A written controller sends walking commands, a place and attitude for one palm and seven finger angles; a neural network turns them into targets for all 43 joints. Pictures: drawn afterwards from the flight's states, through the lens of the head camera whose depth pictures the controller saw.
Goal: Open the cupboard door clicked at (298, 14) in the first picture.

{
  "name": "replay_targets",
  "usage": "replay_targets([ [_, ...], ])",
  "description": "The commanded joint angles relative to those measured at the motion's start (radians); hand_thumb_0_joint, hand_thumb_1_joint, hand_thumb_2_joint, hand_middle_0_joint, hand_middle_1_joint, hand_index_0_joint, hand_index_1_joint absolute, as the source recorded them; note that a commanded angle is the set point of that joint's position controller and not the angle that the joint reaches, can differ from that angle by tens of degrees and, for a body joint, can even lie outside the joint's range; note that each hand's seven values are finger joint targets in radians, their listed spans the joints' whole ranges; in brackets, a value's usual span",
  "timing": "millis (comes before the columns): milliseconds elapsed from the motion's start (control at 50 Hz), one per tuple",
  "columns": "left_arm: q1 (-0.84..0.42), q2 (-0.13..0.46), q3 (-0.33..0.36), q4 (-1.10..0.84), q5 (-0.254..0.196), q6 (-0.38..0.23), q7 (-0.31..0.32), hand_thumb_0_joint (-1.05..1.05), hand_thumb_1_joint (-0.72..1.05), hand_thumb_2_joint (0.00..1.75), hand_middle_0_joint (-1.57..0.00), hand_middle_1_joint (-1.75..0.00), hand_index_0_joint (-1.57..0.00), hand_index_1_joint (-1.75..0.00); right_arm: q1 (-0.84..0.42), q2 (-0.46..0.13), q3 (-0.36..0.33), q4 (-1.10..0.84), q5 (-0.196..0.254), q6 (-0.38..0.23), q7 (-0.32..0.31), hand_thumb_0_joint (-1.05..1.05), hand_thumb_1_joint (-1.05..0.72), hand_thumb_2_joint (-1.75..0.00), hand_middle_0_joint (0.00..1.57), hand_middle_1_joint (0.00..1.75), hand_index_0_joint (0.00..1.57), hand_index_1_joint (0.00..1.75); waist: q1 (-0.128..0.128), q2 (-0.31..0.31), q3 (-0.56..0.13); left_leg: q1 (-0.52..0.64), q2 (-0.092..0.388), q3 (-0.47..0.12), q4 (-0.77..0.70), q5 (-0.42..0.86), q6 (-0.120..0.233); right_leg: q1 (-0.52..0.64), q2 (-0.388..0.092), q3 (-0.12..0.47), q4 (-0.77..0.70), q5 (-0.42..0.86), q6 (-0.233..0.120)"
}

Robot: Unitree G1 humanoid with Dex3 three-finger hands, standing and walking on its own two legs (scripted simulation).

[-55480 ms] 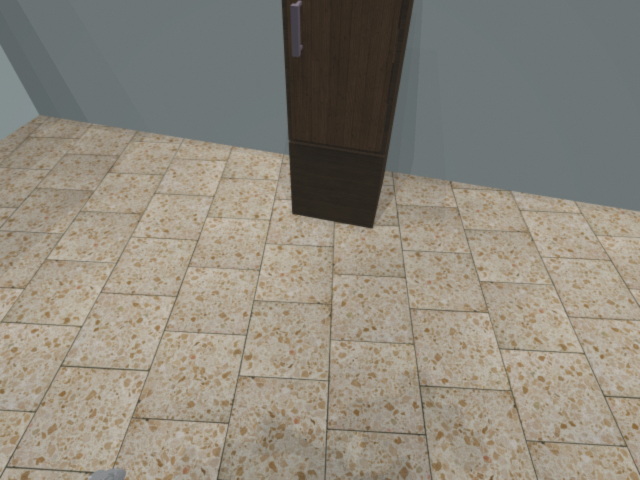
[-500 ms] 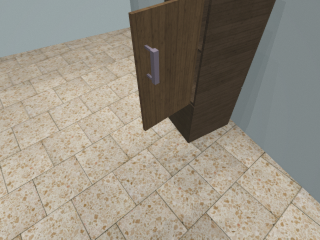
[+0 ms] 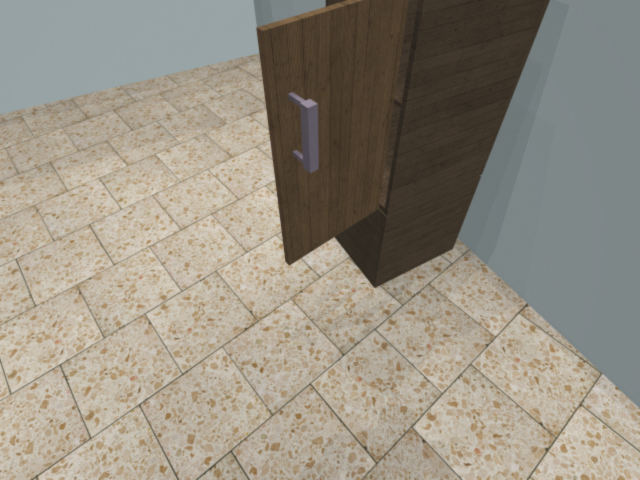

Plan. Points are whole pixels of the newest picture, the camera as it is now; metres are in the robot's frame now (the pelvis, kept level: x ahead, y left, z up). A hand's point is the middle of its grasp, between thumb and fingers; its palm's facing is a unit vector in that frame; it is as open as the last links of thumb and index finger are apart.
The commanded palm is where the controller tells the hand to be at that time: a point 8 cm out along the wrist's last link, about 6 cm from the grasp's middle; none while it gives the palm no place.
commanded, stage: look to check the result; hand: left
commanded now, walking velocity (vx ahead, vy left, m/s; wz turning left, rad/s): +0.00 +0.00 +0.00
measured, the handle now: (302, 133) +0.69 +0.07 +0.06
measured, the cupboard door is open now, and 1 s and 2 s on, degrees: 100 100 100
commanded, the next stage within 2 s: stand and wait in 0.44 s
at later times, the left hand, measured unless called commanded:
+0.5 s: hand out of the picture +0.06 +0.20 -0.16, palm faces +0.01 -0.96 -0.27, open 7.4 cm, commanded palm none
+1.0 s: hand out of the picture +0.11 +0.22 -0.15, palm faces -0.02 -0.95 -0.33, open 7.4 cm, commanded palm none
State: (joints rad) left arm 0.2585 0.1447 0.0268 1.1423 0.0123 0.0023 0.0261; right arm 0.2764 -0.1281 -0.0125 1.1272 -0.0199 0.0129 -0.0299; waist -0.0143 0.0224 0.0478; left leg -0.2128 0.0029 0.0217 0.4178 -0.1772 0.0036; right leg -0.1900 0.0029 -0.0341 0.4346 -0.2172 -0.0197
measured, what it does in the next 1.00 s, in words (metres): stands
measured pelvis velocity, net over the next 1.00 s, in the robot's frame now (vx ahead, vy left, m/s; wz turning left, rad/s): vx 0.03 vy -0.01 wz -0.01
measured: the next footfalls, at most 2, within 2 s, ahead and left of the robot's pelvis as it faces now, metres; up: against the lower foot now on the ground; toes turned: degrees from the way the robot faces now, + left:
none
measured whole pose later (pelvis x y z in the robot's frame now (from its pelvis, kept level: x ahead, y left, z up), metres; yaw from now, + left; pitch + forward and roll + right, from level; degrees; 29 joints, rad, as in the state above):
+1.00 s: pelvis +0.03 -0.01 +0.01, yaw +0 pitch -1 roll +0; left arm 0.11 0.29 0.02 1.13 0.01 -0.02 0.01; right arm 0.11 -0.31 -0.01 1.13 -0.02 0.00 -0.01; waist -0.02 0.02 0.06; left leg -0.12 0.02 0.02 0.32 -0.17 -0.02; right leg -0.10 0.02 -0.03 0.32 -0.21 -0.03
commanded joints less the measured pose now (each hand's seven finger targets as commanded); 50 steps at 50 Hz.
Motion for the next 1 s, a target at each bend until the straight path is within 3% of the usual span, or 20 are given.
replay_targets([
  [0, 0.034, 0.129, 0.018, -0.032, -0.002, -0.019, 0.01, 0.0, 0.9, 0.9, -0.2, -0.3, -0.2, -0.3, 0.047, -0.118, -0.021, -0.021, 0.001, -0.013, -0.004, 0.0, -0.9, -0.9, 0.2, 0.3, 0.2, 0.3, 0.004, -0.011, 0.029, 0.02, 0.092, -0.091, -0.089, 0.007, 0.026, -0.053, -0.096, 0.099, -0.113, -0.008, -0.031],
  [180, -0.006, 0.166, 0.019, -0.032, -0.003, -0.021, 0.005, 0.0, 0.9, 0.9, -0.2, -0.3, -0.2, -0.3, 0.003, -0.158, -0.021, -0.02, -0.001, -0.015, -0.001, 0.0, -0.9, -0.9, 0.2, 0.3, 0.2, 0.3, 0.002, -0.009, 0.025, 0.03, 0.095, -0.092, -0.103, 0.002, 0.022, -0.033, -0.101, 0.106, -0.129, -0.008, -0.03],
  [700, -0.146, 0.31, 0.031, -0.063, -0.003, -0.041, -0.005, 0.0, 0.9, 0.9, -0.2, -0.3, -0.2, -0.3, -0.145, -0.316, -0.031, -0.042, 0.002, -0.028, 0.009, 0.0, -0.9, -0.9, 0.2, 0.3, 0.2, 0.3, 0.006, -0.015, -0.051, 0.106, 0.115, -0.097, -0.121, 0.129, 0.017, 0.06, -0.122, 0.118, -0.159, 0.159, -0.033],
  [980, -0.175, 0.346, 0.028, -0.067, -0.005, -0.044, -0.006, 0.0, 0.9, 0.9, -0.2, -0.3, -0.2, -0.3, -0.181, -0.356, -0.03, -0.047, 0.002, -0.03, 0.01, 0.0, -0.9, -0.9, 0.2, 0.3, 0.2, 0.3, 0.003, -0.015, -0.074, 0.141, 0.121, -0.091, -0.132, 0.164, 0.012, 0.089, -0.13, 0.122, -0.169, 0.226, -0.029],
])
